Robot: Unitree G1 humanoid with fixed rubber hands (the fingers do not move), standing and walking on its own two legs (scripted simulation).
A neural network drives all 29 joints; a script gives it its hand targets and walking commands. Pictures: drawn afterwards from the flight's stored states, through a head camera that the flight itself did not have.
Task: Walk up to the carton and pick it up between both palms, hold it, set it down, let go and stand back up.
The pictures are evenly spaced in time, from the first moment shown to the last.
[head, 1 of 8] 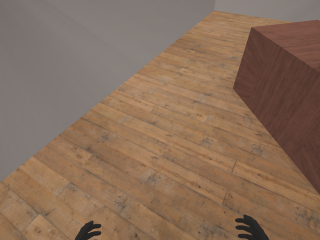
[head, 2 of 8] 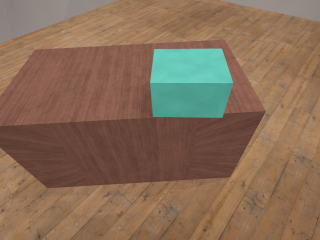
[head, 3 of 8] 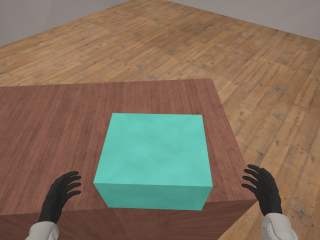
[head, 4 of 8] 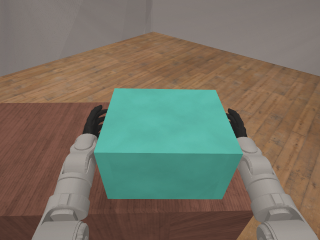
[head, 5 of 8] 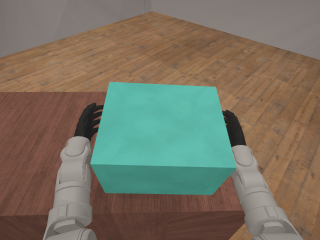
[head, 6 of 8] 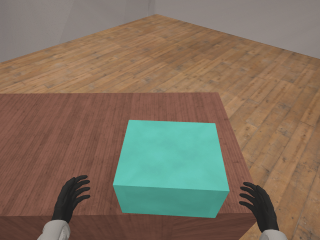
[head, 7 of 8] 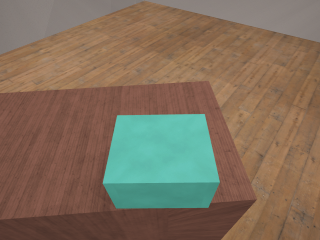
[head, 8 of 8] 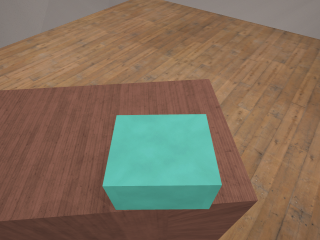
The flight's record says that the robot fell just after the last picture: no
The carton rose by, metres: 0.27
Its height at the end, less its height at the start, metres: +0.00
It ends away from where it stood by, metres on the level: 0.03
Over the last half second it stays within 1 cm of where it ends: yes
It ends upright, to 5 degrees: yes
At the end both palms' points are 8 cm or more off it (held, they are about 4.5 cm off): yes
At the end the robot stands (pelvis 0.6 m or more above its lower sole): yes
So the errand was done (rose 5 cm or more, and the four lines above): yes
